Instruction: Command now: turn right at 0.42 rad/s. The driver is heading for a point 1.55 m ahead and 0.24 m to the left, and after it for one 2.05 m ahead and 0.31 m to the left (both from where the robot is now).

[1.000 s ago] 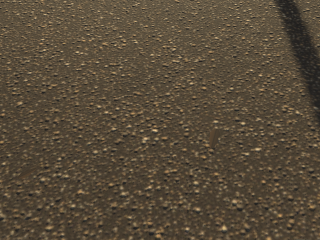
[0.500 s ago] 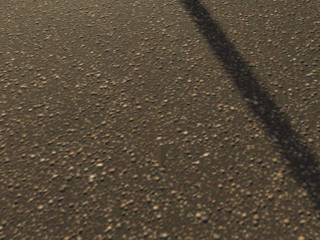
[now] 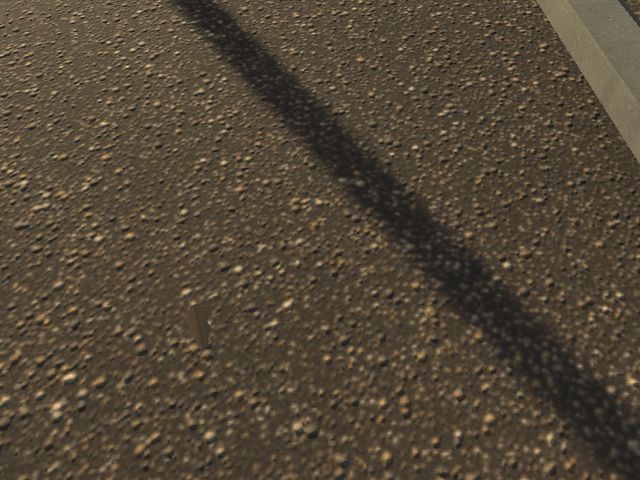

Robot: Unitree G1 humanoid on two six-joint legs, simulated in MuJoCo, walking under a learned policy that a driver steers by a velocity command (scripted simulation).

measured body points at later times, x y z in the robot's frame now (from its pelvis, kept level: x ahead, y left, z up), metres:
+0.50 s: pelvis +0.01 -0.01 +0.01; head +0.01 -0.02 +0.46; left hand +0.12 +0.25 -0.10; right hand +0.11 -0.29 -0.11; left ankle -0.01 +0.10 -0.71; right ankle -0.03 -0.14 -0.73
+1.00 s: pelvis +0.18 +0.01 +0.01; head +0.22 +0.02 +0.45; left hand +0.42 +0.22 -0.08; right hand +0.13 -0.26 -0.12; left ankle +0.06 +0.11 -0.73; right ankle +0.37 -0.16 -0.69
